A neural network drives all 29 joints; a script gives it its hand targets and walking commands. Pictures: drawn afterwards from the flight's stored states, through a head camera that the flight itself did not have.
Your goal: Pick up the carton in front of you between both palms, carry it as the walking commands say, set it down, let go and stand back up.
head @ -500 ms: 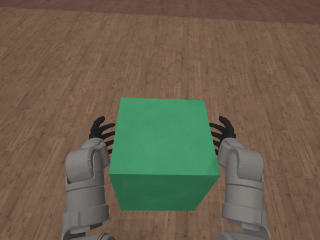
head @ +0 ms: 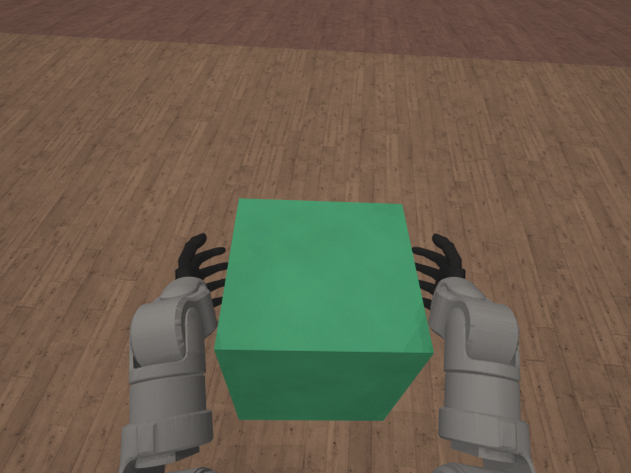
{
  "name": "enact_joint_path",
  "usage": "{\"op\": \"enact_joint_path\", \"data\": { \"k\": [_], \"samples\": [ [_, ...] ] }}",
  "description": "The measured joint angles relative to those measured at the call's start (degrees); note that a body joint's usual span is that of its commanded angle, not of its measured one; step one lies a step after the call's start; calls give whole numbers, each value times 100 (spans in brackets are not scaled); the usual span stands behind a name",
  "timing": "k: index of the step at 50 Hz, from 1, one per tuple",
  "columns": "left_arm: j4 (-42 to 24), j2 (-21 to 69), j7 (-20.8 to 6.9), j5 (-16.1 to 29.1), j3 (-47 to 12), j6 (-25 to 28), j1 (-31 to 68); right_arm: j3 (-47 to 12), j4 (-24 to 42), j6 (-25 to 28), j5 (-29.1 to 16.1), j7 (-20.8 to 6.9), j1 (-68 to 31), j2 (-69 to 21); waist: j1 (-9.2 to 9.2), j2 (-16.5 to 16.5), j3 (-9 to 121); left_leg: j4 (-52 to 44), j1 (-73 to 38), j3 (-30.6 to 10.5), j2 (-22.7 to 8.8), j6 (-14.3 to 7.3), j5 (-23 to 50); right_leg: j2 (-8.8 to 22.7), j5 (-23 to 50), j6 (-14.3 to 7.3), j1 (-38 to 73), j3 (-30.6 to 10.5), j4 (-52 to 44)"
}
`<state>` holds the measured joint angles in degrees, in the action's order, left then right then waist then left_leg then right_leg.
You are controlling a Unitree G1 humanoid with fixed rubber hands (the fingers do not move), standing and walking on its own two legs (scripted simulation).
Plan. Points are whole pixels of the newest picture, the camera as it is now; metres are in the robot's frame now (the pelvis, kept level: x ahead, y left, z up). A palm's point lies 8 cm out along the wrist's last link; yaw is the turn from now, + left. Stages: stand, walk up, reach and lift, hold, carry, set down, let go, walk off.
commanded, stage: carry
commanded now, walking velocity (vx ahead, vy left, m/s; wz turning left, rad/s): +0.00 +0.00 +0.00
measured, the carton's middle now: (316, 317) +0.33 +0.00 +0.04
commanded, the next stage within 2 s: none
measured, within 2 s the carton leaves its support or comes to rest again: neither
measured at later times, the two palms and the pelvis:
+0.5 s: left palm (189, 309) +0.29 +0.15 +0.11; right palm (454, 308) +0.29 -0.16 +0.11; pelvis -0.03 +0.00 +0.00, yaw +0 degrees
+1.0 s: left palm (200, 210) +0.43 +0.16 +0.15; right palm (429, 204) +0.43 -0.15 +0.15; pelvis +0.09 +0.00 +0.00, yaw -1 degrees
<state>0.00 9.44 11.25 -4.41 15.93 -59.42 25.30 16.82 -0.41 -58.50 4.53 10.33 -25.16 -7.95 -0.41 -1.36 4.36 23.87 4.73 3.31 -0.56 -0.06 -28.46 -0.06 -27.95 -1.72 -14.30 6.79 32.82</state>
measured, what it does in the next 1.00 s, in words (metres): steps on the spot: left foot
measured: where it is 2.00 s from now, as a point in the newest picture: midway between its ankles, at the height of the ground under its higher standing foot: (312, 355)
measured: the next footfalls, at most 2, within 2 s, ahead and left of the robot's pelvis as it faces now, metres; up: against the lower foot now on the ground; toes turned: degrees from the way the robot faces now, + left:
left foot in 0.98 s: +0.19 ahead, +0.09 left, +0.03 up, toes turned +6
right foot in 1.36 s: +0.48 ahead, -0.11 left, +0.08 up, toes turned -8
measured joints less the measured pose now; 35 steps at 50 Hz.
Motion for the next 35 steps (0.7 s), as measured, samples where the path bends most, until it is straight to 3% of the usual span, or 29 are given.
{"op": "enact_joint_path", "data": {
  "k": [26, 35],
  "samples": [
    [81, -26, -25, -9, 51, 16, 52, 36, -48, -19, 7, 2, -49, -31, 7, 31, -70, 45, 152, 40, -21, 17, 193, 8, 255, -37, -108, 9, -65],
    [-214, -168, 92, 192, 27, -50, 56, -104, 215, -130, -145, 149, -149, -27, 81, 10, 135, 371, 138, 7, -35, 9, -208, 9, -200, -92, -154, 5, 390]
  ]
}}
